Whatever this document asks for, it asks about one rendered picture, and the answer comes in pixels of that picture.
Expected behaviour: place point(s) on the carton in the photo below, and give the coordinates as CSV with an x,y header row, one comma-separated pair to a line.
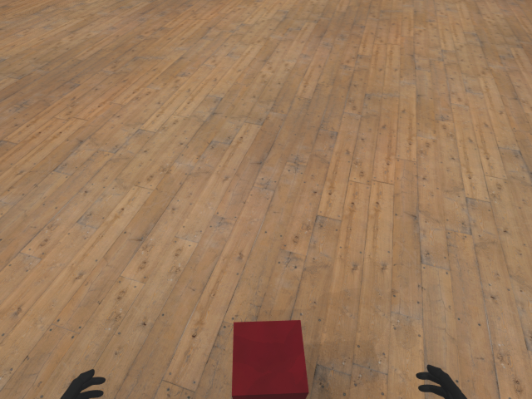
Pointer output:
x,y
269,361

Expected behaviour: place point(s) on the left robot hand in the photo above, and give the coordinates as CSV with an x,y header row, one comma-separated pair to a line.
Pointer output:
x,y
82,382

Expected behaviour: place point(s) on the right robot hand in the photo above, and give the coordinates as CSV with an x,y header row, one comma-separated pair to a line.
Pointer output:
x,y
448,389

